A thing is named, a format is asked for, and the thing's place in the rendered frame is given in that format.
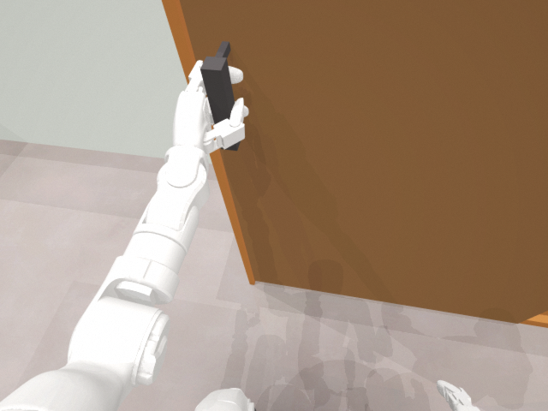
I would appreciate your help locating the robot left upper arm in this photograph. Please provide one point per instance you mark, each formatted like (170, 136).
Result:
(120, 345)

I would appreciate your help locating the robot right hand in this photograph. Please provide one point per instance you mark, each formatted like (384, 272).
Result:
(458, 399)

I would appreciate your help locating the robot left hand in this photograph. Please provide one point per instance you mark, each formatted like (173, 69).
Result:
(193, 116)

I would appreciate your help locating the robot left thigh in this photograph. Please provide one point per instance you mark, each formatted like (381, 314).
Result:
(226, 400)

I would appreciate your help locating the handle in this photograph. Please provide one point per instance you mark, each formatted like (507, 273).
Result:
(215, 74)

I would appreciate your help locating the left robot forearm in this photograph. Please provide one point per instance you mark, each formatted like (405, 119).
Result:
(147, 272)

